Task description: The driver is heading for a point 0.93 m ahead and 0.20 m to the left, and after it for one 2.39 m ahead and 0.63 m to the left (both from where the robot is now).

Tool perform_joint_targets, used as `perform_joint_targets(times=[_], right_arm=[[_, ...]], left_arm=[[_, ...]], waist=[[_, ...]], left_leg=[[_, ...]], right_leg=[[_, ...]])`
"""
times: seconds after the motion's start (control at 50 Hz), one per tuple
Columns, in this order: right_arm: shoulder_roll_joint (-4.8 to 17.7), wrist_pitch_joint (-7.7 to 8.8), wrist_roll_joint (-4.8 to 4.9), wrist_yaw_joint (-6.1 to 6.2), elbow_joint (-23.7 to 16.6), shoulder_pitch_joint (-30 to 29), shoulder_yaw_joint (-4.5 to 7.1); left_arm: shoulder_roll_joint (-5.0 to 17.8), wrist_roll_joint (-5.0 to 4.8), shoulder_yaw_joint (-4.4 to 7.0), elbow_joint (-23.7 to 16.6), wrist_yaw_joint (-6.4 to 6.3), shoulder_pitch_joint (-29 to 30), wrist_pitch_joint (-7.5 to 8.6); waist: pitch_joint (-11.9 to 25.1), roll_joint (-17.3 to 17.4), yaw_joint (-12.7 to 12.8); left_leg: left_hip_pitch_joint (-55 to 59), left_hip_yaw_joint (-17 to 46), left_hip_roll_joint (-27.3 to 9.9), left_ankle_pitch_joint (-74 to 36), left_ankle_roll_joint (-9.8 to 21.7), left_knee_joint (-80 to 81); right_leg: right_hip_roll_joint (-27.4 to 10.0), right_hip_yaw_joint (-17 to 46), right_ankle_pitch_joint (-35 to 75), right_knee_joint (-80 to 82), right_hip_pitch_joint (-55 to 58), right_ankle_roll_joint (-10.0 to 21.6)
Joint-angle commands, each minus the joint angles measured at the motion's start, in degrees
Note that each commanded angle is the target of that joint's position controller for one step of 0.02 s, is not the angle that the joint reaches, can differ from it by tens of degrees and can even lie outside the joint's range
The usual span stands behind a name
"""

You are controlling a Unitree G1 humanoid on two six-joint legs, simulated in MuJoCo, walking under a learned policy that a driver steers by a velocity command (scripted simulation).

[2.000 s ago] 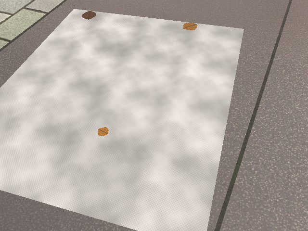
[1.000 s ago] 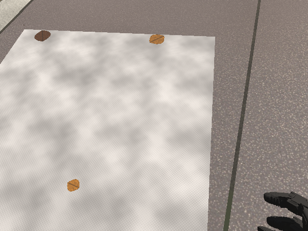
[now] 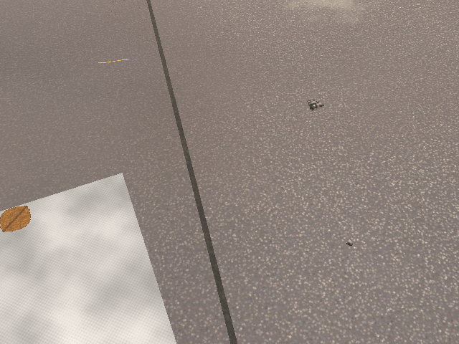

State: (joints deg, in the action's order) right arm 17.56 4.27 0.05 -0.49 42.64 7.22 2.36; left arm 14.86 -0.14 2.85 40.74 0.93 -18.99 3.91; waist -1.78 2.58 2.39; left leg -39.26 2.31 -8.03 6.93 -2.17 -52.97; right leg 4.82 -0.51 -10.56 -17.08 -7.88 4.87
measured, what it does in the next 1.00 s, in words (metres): walks ahead: left foot, then right foot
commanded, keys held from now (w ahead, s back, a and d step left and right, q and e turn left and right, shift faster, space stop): w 0.86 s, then w+q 0.14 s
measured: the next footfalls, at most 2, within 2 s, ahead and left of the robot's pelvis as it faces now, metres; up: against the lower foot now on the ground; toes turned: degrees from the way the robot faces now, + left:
left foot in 0.24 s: +0.32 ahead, +0.16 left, +0.00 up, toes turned +1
right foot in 0.76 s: +0.61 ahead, -0.08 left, +0.00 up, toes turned -2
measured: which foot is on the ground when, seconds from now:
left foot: up 0.00-0.22, down 0.24-0.78, up 0.80-1.00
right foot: down 0.00-0.26, up 0.28-0.74, down 0.76-1.00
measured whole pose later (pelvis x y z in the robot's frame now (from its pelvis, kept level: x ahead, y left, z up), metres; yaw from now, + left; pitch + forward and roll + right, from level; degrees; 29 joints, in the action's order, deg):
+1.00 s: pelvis +0.56 +0.00 +0.00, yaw +2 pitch +1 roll -1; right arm 17.7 3.0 1.4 -0.4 46.7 12.0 2.9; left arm 14.5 0.7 2.9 44.9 1.2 -17.4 5.5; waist -1.0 3.1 1.4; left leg -35.4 3.8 -5.4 13.5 0.4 -61.8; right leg 3.1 -4.8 -9.2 -18.3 -10.4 3.9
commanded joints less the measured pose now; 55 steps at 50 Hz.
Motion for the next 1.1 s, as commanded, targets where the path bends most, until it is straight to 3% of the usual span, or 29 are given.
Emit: perform_joint_targets(times=[0.02,0.08,0.14,0.18,0.2,0.22,0.24,0.26,0.28,0.3,0.32,0.34,0.36,0.44,0.56,0.66,0.72,0.74,0.76,0.78,0.8,0.82,0.84,0.86,0.88,0.9,0.94,1.02,1.1], right_arm=[[2.0,0.71,0.08,-0.45,-3.4,-3.4,0.1],[1.9,1.14,0.72,-1.35,-4.7,-8.3,-0.13],[3.0,1.58,0.75,-2.34,-6.0,-10.5,0.21],[4.0,1.8,0.64,-2.69,-5.8,-8.6,0.61],[4.9,1.9,0.54,-2.63,-5.1,-5.7,1.09],[6.6,1.92,0.38,-2.28,-3.1,1.0,2.16],[9.6,1.87,-0.02,-1.77,-1.0,10.4,3.31],[15.3,1.64,-1.1,-1.45,-0.3,16.6,4.67],[11.5,1.49,0.2,-1.81,0.4,18.4,3.73],[8.7,1.33,0.82,-1.59,0.2,14.9,2.77],[7.1,1.04,0.61,-1.32,-0.5,11.2,2.31],[5.8,0.9,0.12,-1.3,-0.7,8.0,1.83],[4.3,1.18,-0.51,-1.35,-1.1,6.0,1.29],[5.3,2.16,-0.18,-1.09,0.1,5.5,1.61],[7.6,1.26,0.62,0.02,2.4,9.7,2.13],[8.7,-0.17,1.21,0.19,4.9,14.0,2.53],[9.8,-1.04,1.38,0.63,5.5,13.0,3.04],[10.0,-1.33,1.49,0.74,5.3,11.7,3.04],[8.2,-1.47,1.08,0.84,5.2,11.9,2.38],[4.6,-1.28,-0.69,0.93,3.6,12.6,0.87],[-0.7,0.03,0.09,0.38,3.0,19.6,-0.63],[5.8,1.05,1.27,-0.07,3.6,15.2,0.72],[7.8,1.69,2.26,-0.41,1.8,9.8,1.39],[7.0,1.85,1.8,-0.2,1.3,7.2,1.2],[6.4,1.55,1.09,-0.12,1.4,6.5,1.41],[5.7,0.88,1.24,-0.2,1.9,8.0,1.49],[3.8,-0.61,1.56,0.03,2.7,9.8,1.29],[2.8,-1.52,1.18,0.36,1.2,5.4,1.44],[1.3,-0.99,0.92,-0.72,-0.5,-0.3,1.03]], left_arm=[[9.5,-0.21,2.44,-3.1,-0.85,1.8,0.96],[10.6,-0.64,2.73,-1.1,-0.79,-1.4,0.71],[11.1,-0.95,3.06,0.7,-0.98,-3.0,0.1],[11.6,-0.99,3.3,1.3,-1.28,-2.7,-0.41],[11.9,-0.94,3.38,1.4,-1.39,-1.8,-0.68],[11.5,-0.72,3.12,1.3,-1.5,-0.9,-1.03],[9.3,-0.02,2.15,0.7,-1.74,-1.3,-1.17],[4.2,-0.12,0.56,-0.8,-1.44,-8.4,-0.27],[5.3,-0.48,0.41,-0.2,-1.26,-7.3,0.81],[9.6,-1.96,1.59,-1.3,-0.85,-2.2,1.36],[9.7,-2.1,1.4,-2.6,-0.85,2.1,1.64],[9.2,-1.14,1.4,-3.1,-1.01,4.5,1.65],[8.9,-0.55,1.71,-2.8,-1.17,4.0,1.18],[5.9,-0.17,1.11,-2.3,-1.47,2.1,-0.48],[3.4,-0.19,0.03,-4.7,-0.73,13.3,0.5],[4.0,-0.88,0.08,-7.1,0.88,20.0,1.24],[5.8,-0.65,0.79,-6.8,1.45,17.3,1.58],[7.1,-0.38,1.58,-5.4,1.3,12.2,1.64],[9.8,-0.16,3.01,-2.8,0.79,3.6,1.57],[14.3,0.32,4.15,-1.3,0.1,-6.6,1.23],[17.1,0.38,4.49,-0.5,0.5,-7.1,1.11],[11.2,-0.3,3.08,-1.2,0.54,-6.3,1.11],[9.5,-0.35,2.37,-1.5,0.35,-2.6,1.16],[8.9,-0.07,2.05,-1.8,0.36,0.9,1.11],[7.3,0.28,1.67,-2.0,0.45,3.5,1.19],[6.3,0.8,1.4,-1.9,0.39,4.8,1.55],[6.0,0.62,1.54,-0.9,0.34,5.3,2.52],[7.7,1.15,2.2,1.6,-0.51,3.8,2.97],[8.5,0.83,2.25,2.8,-1.18,3.7,2.64]], waist=[[0.7,-5.4,-0.1],[-1.1,-5.9,2.1],[-2.1,-6.5,2.2],[-1.2,-7.4,0.6],[0.6,-8.1,-1.2],[4.8,-7.5,-4.9],[12.3,-5.3,-8.7],[21.7,8.1,-7.2],[25.5,13.0,-8.6],[16.4,8.1,-8.9],[10.5,3.7,-7.7],[5.7,1.0,-6.0],[4.0,1.8,-4.0],[2.7,2.3,-1.5],[0.2,0.6,-5.3],[-1.8,1.1,-7.5],[-0.1,2.3,-4.8],[2.8,2.2,-1.5],[8.9,0.8,2.2],[18.1,-7.3,5.3],[23.2,-22.1,0.8],[19.9,-14.3,3.6],[12.2,-11.0,3.1],[8.3,-6.3,1.4],[5.3,-5.3,-0.1],[5.0,-7.0,-1.8],[4.1,-7.3,-2.9],[0.8,-5.5,-2.3],[-0.8,-5.4,-0.2]], left_leg=[[2.7,-0.9,1.1,-10.8,-0.5,11.0],[4.0,-1.6,2.8,-13.8,0.3,17.9],[2.2,-0.9,3.6,-9.4,2.7,22.0],[4.8,-1.5,4.5,-4.9,4.4,23.4],[9.3,-2.8,6.0,-2.9,5.5,24.1],[18.7,-4.8,8.0,-3.5,7.1,25.3],[34.3,-1.0,3.9,-6.8,9.8,22.5],[57.5,24.5,-10.8,1.9,19.2,24.4],[61.9,41.4,-14.1,11.1,21.9,34.3],[56.1,34.4,-12.7,17.2,18.9,35.5],[47.9,26.9,-10.6,15.7,16.9,36.4],[39.6,21.7,-8.5,10.9,16.1,38.0],[34.1,18.0,-6.5,6.3,15.4,39.7],[27.7,10.0,-4.6,-4.3,16.8,44.3],[30.5,2.1,-1.9,-8.4,14.2,45.3],[38.2,3.3,-5.5,-7.9,13.5,42.3],[42.0,3.7,-6.9,-17.3,11.9,36.9],[41.5,2.0,-5.3,-26.2,10.8,30.8],[37.6,-0.5,-2.2,-29.1,9.2,20.0],[25.7,-3.4,1.7,-11.8,6.8,1.0],[3.8,-0.6,11.9,25.1,4.0,-15.8],[-2.8,5.3,8.7,25.9,4.6,-21.3],[-5.6,3.8,6.0,20.4,5.2,-21.2],[-3.9,2.3,3.3,15.3,5.0,-18.8],[-2.0,2.3,1.7,12.0,4.5,-15.7],[1.4,2.9,0.4,9.6,4.0,-14.3],[3.5,3.1,0.2,7.8,3.0,-12.4],[-1.7,5.2,1.1,-1.4,1.3,-4.2],[0.5,1.6,2.1,-12.4,1.7,8.9]], right_leg=[[-13.2,6.4,15.3,7.3,-1.3,8.2],[-14.7,7.0,10.2,6.7,0.9,7.7],[-17.8,8.8,11.7,3.7,7.0,7.0],[-18.9,9.4,16.9,1.0,9.9,5.9],[-18.3,8.7,24.7,-2.5,10.5,5.0],[-15.7,6.6,33.2,-10.6,9.5,3.6],[-12.6,4.0,28.9,-23.8,2.2,1.6],[-3.8,0.8,5.8,-47.4,-20.8,-3.4],[-0.3,7.9,-22.4,-56.3,-30.5,-4.0],[-4.0,8.9,-20.1,-60.4,-36.7,-3.5],[-7.2,6.5,-15.0,-58.7,-37.1,-2.9],[-9.4,5.2,-10.9,-54.6,-35.6,-2.9],[-11.3,5.6,-7.8,-51.2,-32.1,-3.0],[-12.6,4.3,-2.8,-44.7,-28.8,-5.1],[-11.1,2.0,14.0,-23.1,-28.7,-6.2],[-9.3,1.6,12.6,-14.5,-29.1,-4.5],[-7.6,0.7,6.4,-11.8,-23.9,-2.0],[-5.9,-1.1,6.4,-9.9,-16.4,-0.7],[-5.8,-1.2,7.6,-10.3,-3.2,1.2],[-17.3,11.9,10.2,-12.4,14.2,5.0],[-27.2,38.8,-3.4,-4.7,29.5,13.7],[-26.0,39.8,-11.1,-1.1,27.4,11.9],[-24.2,31.5,-8.8,-0.1,20.5,9.9],[-22.1,25.7,-2.7,1.1,13.1,9.0],[-20.3,21.0,1.9,2.9,7.5,8.6],[-19.3,17.8,4.5,4.7,3.9,8.2],[-18.5,12.7,7.7,7.6,0.3,8.3],[-18.3,4.5,13.2,10.1,0.3,7.5],[-16.6,-3.0,14.6,11.0,1.6,5.0]])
